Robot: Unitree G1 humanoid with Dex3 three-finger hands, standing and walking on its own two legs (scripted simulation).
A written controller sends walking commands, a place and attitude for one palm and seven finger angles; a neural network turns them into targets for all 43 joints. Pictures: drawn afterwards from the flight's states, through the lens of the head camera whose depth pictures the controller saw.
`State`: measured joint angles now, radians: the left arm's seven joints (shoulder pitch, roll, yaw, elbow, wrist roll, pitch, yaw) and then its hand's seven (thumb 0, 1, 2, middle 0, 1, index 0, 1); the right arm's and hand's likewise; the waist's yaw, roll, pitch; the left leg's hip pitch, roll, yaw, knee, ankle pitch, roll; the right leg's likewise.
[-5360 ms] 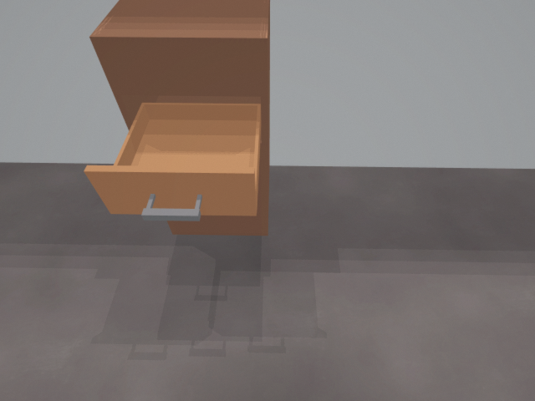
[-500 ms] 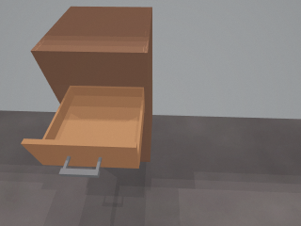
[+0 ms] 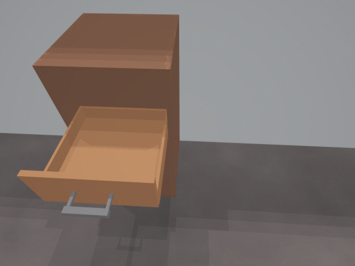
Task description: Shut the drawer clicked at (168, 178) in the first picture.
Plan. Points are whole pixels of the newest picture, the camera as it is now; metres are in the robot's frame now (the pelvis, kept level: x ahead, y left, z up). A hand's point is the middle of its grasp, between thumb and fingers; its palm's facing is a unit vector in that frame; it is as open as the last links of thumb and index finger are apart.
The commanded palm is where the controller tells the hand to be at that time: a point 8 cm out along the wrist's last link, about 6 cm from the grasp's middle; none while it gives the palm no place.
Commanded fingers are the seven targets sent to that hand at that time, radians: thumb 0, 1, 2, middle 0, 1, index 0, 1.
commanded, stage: shuffle to correct the standing spot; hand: left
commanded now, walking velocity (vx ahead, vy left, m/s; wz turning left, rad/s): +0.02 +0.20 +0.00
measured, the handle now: (89, 204) +0.30 +0.29 -0.13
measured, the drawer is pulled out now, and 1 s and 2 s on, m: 0.30 0.30 0.30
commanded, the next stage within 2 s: come to a stop and stand still in 0.40 s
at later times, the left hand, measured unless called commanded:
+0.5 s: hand out of the picture +0.02 +0.24 -0.17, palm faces +0.07 -0.94 -0.32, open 7.4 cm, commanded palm none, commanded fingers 0.00 0.90 0.90 -0.20 -0.30 -0.20 -0.30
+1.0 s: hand out of the picture +0.03 +0.32 -0.17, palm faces +0.04 -0.96 -0.28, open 7.4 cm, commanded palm none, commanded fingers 0.00 0.90 0.90 -0.20 -0.30 -0.20 -0.30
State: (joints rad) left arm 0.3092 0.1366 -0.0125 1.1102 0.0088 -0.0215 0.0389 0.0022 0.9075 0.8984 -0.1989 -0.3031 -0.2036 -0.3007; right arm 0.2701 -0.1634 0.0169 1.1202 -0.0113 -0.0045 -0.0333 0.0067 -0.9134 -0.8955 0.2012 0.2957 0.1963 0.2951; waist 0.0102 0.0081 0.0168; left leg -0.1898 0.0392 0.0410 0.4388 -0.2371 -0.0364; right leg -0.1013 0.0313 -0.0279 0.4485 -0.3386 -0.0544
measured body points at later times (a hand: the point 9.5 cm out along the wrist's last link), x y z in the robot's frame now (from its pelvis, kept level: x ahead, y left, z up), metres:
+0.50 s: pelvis -0.01 +0.04 -0.02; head +0.02 +0.00 +0.43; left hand +0.01 +0.29 -0.15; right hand +0.05 -0.19 -0.19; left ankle +0.01 +0.14 -0.73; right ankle -0.03 -0.05 -0.74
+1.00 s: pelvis +0.01 +0.12 -0.01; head +0.01 +0.10 +0.44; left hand +0.03 +0.37 -0.15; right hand +0.07 -0.11 -0.17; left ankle +0.02 +0.22 -0.74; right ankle -0.02 -0.04 -0.74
